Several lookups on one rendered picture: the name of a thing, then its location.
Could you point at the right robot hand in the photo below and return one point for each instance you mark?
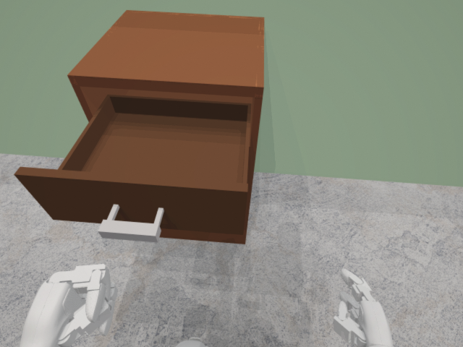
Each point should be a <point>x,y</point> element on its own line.
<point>367,324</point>

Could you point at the drawer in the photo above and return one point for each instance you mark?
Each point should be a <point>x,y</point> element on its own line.
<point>189,157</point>

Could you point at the left robot hand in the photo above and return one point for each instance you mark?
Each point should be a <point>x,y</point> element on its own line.
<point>84,293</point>

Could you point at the cabinet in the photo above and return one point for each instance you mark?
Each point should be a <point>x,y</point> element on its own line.
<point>182,56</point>

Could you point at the handle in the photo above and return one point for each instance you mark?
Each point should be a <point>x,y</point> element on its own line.
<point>134,231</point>

